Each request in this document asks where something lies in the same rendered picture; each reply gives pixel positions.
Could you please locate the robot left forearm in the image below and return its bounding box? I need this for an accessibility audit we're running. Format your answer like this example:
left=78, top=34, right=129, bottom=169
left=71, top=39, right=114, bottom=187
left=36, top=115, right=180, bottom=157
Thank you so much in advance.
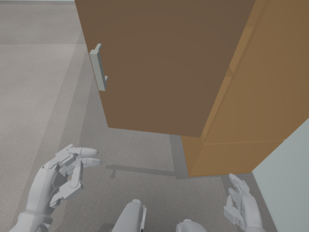
left=9, top=211, right=53, bottom=232

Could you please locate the left robot thigh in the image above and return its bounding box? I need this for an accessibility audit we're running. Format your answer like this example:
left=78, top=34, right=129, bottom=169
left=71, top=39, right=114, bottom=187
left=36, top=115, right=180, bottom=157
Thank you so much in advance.
left=112, top=202, right=147, bottom=232

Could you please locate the right robot hand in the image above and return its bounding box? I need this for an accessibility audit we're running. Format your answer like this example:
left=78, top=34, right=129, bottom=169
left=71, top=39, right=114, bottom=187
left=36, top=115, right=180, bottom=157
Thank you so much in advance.
left=224, top=173, right=263, bottom=231

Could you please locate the right robot thigh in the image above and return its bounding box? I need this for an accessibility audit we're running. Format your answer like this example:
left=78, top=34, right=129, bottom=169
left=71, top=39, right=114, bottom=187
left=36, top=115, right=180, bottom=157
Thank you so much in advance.
left=176, top=221, right=207, bottom=232

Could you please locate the handle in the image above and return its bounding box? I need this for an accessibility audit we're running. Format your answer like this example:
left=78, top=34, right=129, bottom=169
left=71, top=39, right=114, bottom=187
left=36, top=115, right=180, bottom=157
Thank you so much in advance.
left=89, top=43, right=108, bottom=91

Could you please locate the robot thigh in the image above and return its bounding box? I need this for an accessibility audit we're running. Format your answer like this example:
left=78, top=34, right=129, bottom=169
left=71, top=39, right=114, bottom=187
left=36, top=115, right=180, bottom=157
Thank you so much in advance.
left=176, top=221, right=207, bottom=232
left=112, top=202, right=147, bottom=232

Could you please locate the left robot hand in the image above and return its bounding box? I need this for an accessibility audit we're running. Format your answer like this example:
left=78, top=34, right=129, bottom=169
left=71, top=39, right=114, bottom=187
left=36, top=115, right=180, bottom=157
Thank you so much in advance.
left=26, top=144, right=102, bottom=216

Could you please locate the cupboard door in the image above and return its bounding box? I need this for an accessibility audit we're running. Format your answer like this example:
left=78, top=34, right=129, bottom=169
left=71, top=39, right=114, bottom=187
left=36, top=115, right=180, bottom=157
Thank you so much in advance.
left=74, top=0, right=256, bottom=138

